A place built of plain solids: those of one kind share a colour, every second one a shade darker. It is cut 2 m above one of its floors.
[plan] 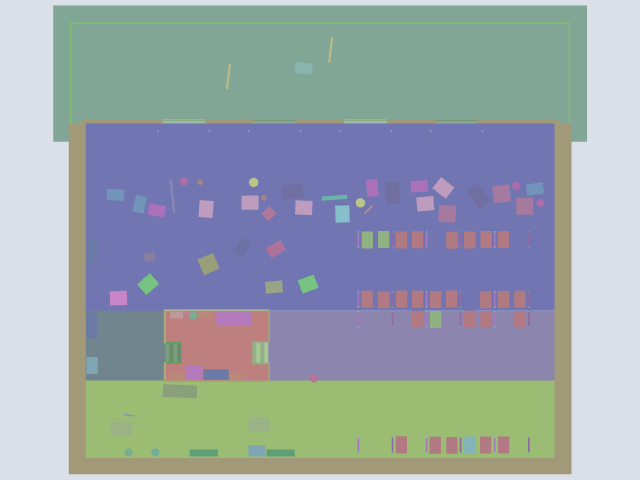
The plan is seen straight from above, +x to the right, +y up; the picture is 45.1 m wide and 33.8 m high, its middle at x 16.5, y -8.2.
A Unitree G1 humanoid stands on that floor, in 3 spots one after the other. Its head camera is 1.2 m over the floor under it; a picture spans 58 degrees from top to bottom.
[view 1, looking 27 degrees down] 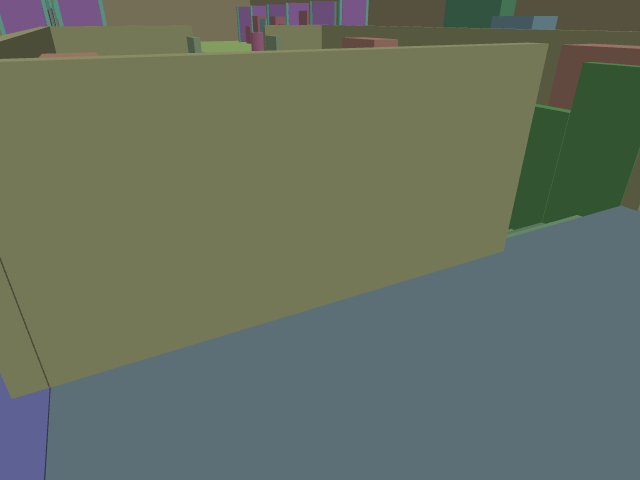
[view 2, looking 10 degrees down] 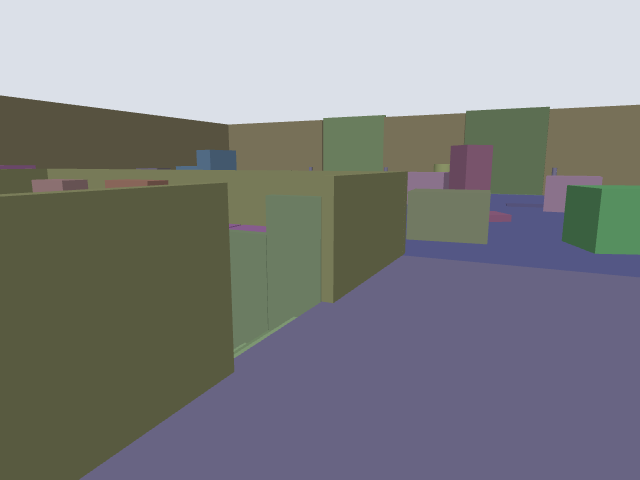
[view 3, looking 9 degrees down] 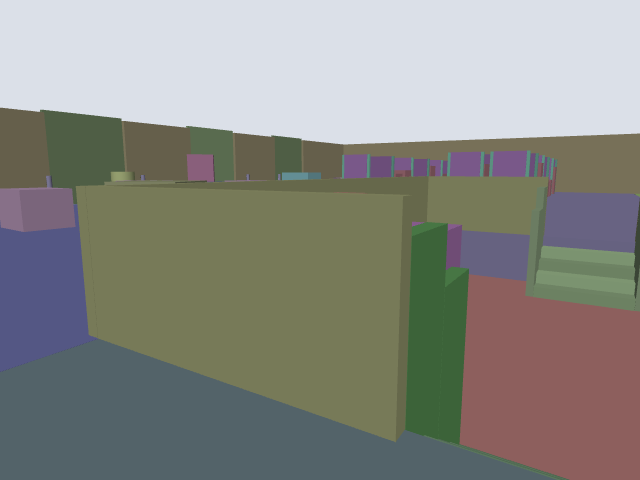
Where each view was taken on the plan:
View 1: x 4.01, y -13.54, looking -27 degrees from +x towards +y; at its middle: rail_bas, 1.87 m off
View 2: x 14.45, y -18.74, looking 116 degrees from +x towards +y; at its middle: rail_basb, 3.73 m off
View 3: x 3.81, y -16.14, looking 32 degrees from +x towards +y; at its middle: rail_bas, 2.01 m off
